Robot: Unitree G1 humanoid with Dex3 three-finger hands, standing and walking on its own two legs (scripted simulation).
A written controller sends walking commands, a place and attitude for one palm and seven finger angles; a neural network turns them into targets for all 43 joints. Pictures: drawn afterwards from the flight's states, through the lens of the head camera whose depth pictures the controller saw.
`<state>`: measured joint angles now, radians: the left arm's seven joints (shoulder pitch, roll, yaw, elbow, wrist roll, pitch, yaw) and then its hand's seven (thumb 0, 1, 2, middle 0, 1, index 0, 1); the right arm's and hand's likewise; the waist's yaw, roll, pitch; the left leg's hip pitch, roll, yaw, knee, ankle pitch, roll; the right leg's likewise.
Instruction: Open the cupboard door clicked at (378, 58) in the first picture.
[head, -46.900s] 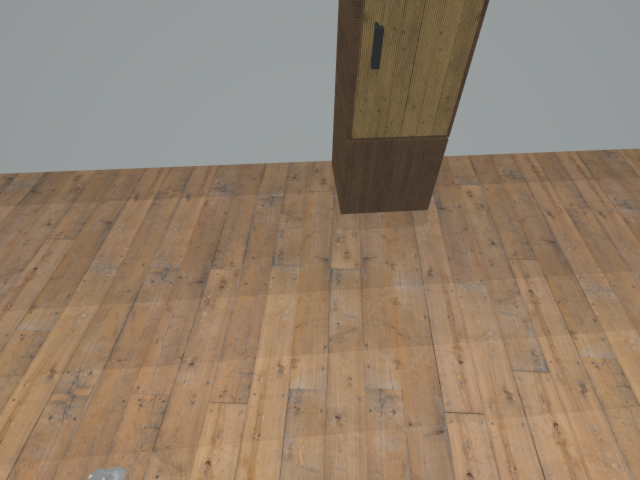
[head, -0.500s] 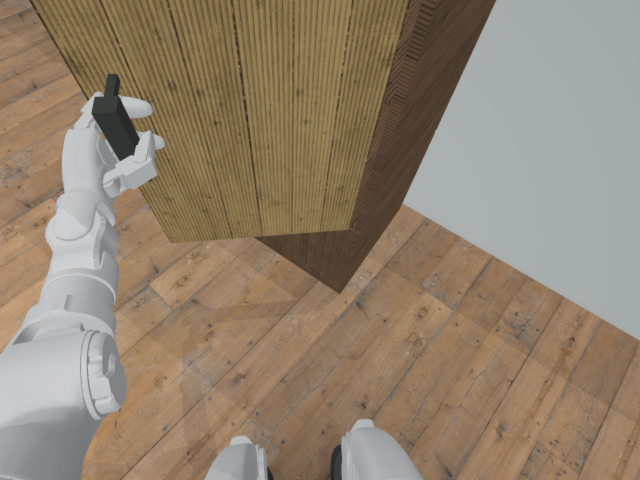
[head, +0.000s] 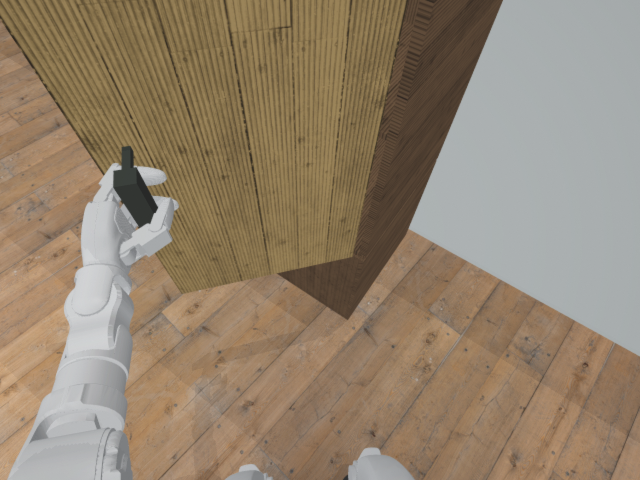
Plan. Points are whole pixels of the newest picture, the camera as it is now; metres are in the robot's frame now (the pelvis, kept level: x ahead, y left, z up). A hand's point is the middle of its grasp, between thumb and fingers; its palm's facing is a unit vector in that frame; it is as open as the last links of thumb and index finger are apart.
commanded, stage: pull the door open along its arc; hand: left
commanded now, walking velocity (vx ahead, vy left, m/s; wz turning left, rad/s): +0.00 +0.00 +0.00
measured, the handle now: (143, 195) +0.47 +0.21 +0.06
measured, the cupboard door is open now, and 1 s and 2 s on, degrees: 49 85 85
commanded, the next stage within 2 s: open thumb and fingers to let go in 0.74 s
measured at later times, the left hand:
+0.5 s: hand (222, 310) +0.30 +0.10 +0.06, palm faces +0.47 -0.88 +0.00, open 6.3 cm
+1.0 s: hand (267, 348) +0.26 +0.05 +0.06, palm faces +0.44 -0.90 -0.04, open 6.7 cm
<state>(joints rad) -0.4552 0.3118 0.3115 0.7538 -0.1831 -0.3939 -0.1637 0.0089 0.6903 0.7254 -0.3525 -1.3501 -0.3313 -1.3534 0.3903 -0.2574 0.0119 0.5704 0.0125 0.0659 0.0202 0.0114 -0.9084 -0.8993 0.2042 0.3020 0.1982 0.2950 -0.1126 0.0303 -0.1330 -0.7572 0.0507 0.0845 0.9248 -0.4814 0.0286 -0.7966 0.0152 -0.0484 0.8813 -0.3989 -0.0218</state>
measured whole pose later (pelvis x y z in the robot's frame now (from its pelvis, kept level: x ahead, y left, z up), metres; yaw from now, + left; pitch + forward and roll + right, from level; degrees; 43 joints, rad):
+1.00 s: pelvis +0.00 -0.05 +0.00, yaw +6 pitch +10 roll +2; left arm 0.23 -0.08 -0.24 0.03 0.08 -0.23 0.55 0.03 0.57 0.73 -0.34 -1.32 -0.36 -1.33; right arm 0.20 -0.19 0.01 0.56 -0.08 -0.03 0.00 0.02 -0.91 -0.90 0.20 0.30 0.20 0.29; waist -0.01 0.03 -0.14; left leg -0.63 0.02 -0.01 0.91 -0.47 -0.04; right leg -0.66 -0.01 -0.14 0.94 -0.47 -0.09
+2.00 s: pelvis -0.04 -0.02 -0.01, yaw +5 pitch +8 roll +0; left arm 0.08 0.07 -0.22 0.11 -0.08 -0.28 0.06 -0.01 -0.50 0.30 -0.19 -0.36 -0.12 -0.38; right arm 0.24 -0.23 0.03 0.50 0.00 -0.07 -0.02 0.02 -0.91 -0.90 0.20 0.30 0.20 0.30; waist 0.01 0.05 -0.09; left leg -0.67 0.00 0.01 0.98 -0.45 0.01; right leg -0.69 -0.04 -0.12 0.96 -0.42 -0.05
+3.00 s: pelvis -0.02 -0.01 -0.03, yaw +5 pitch +12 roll -1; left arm 0.69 0.15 -0.08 -0.37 -0.14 -0.33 -0.10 -0.01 -0.50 0.30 -0.15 -0.30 -0.15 -0.30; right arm 0.28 -0.22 0.01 0.38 0.01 -0.08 -0.03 0.02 -0.91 -0.90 0.20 0.30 0.20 0.30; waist 0.01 0.04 -0.14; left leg -0.78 0.02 0.00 1.12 -0.55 0.01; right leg -0.79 -0.02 -0.12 1.09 -0.51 -0.04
